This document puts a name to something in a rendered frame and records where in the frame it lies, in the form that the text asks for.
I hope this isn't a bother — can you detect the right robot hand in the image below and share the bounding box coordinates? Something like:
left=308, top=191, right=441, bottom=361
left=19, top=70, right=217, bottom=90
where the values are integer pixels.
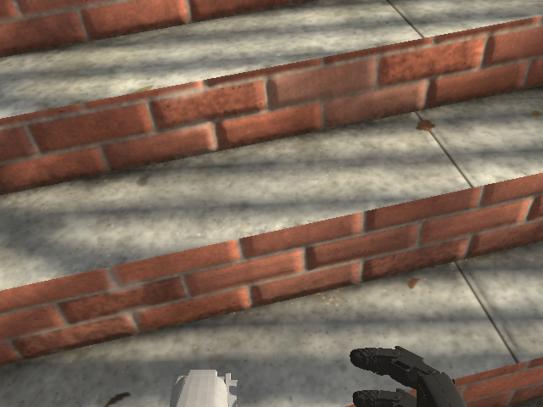
left=350, top=346, right=467, bottom=407

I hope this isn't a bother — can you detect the robot left shin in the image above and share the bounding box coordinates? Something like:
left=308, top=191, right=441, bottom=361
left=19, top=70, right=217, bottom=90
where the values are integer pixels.
left=170, top=376, right=184, bottom=402

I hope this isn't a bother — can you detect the left robot thigh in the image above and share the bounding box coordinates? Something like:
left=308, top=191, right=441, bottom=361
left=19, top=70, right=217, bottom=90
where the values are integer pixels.
left=170, top=370, right=238, bottom=407

